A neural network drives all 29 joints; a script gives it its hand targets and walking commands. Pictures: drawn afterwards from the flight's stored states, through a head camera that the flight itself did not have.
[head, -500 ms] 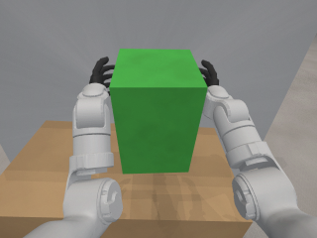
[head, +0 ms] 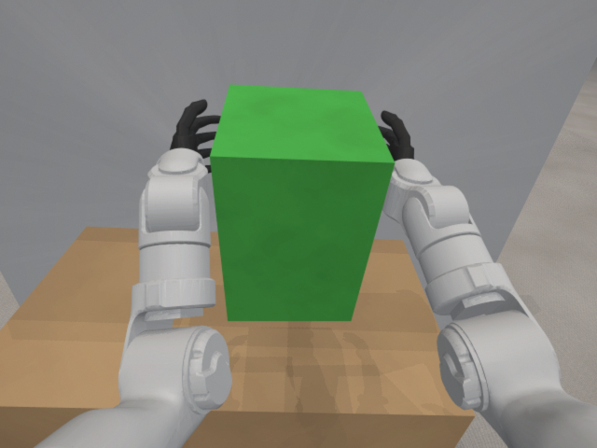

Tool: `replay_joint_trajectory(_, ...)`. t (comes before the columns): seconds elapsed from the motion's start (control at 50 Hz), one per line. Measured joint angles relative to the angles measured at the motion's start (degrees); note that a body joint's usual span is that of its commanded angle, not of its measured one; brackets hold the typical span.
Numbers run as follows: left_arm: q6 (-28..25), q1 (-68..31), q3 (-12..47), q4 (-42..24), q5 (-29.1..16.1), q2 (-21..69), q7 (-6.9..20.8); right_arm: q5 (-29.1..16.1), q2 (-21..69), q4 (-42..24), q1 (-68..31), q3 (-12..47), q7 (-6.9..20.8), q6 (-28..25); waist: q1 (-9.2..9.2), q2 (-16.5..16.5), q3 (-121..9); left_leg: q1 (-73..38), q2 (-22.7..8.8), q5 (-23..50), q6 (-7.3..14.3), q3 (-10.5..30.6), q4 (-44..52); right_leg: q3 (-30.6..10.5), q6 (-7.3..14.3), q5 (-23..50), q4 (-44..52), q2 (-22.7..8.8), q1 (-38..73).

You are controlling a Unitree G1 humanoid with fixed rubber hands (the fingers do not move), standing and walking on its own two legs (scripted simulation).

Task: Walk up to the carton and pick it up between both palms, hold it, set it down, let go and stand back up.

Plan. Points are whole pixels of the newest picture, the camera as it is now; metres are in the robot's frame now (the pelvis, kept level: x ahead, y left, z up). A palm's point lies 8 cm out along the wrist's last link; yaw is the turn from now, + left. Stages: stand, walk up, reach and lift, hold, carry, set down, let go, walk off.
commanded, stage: hold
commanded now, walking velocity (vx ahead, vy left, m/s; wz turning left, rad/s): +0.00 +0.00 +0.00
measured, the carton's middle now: (293, 208) +0.36 +0.01 +0.22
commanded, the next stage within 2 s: none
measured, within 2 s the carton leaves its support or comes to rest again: neither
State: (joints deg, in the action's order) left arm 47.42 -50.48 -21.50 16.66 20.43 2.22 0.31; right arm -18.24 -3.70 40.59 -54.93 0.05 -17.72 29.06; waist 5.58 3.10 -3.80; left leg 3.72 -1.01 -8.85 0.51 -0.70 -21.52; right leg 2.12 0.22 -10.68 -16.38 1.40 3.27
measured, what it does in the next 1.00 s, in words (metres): stands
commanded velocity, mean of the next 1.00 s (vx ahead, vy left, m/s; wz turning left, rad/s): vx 0.00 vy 0.00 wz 0.00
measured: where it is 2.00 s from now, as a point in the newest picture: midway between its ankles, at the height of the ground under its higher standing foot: outside the picture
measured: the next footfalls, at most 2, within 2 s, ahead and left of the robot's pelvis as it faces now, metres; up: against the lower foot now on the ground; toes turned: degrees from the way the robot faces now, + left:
none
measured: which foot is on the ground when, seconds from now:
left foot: down 0.00-1.00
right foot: down 0.00-1.00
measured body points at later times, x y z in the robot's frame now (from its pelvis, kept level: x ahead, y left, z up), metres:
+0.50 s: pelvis +0.00 +0.00 +0.00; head -0.09 +0.03 +0.44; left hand +0.38 +0.14 +0.28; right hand +0.38 -0.12 +0.27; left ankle +0.04 +0.11 -0.75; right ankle -0.01 -0.11 -0.75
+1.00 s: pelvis +0.00 +0.00 +0.00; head -0.08 +0.04 +0.44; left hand +0.38 +0.15 +0.27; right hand +0.38 -0.12 +0.27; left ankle +0.04 +0.11 -0.75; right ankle -0.01 -0.11 -0.75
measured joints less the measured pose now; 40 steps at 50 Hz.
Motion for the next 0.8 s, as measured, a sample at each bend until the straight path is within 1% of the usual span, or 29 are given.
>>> replay_joint_trajectory(0.12,0.2,1.3,0.0,-0.4,-0.1,0.3,0.1,0.0,0.4,0.0,0.7,-0.1,-0.1,0.4,-0.02,-0.1,-0.5,0.0,0.0,-0.2,-0.1,0.2,-0.2,0.2,0.2,-0.2,-0.1,0.0,0.1)
replay_joint_trajectory(0.18,0.0,1.9,0.8,-1.4,-0.7,0.0,-0.1,-0.5,0.3,-1.1,0.9,0.0,-0.3,0.3,0.05,-0.2,-0.6,0.4,0.0,-0.2,-0.1,0.4,-0.5,0.4,0.1,-0.2,-0.1,0.1,0.0)
replay_joint_trajectory(0.26,-0.3,0.3,-0.3,0.4,-0.4,0.1,0.0,0.3,0.5,-0.1,-0.2,-1.3,-0.3,0.7,-0.43,0.0,-0.2,0.4,0.0,-0.1,-0.1,0.4,-0.5,0.4,0.2,-0.2,-0.4,0.1,-0.2)
replay_joint_trajectory(0.42,-0.4,-0.7,-0.5,1.1,-0.2,-0.4,0.2,0.9,0.9,0.9,-1.1,-2.2,-0.1,0.2,-0.28,0.2,-0.3,0.9,0.1,0.3,-0.2,0.5,0.1,0.4,0.2,-0.2,-0.5,0.0,-1.0)
replay_joint_trajectory(0.58,-0.3,0.6,0.3,0.0,-0.3,-0.4,0.3,0.5,0.6,0.1,0.0,-0.6,-0.1,0.0,0.21,-0.3,0.0,0.5,0.1,0.1,-0.1,0.3,0.1,0.3,0.1,-0.2,-0.1,-0.1,-0.5)
replay_joint_trajectory(0.7,0.2,1.7,0.8,-2.0,-0.4,0.1,0.1,-0.8,0.0,-1.8,1.3,0.8,-0.5,0.1,0.18,-0.3,0.0,0.1,0.0,-0.4,-0.1,0.2,-0.2,0.1,0.1,-0.3,0.1,0.0,0.1)
replay_joint_trajectory(0.8,0.5,2.0,0.3,-2.4,-0.2,0.4,0.2,-0.9,0.0,-1.6,1.1,0.9,-0.6,0.6,0.06,-0.2,0.3,-0.4,0.1,-0.4,-0.1,0.1,-0.1,0.1,0.1,-0.3,0.2,0.0,0.6)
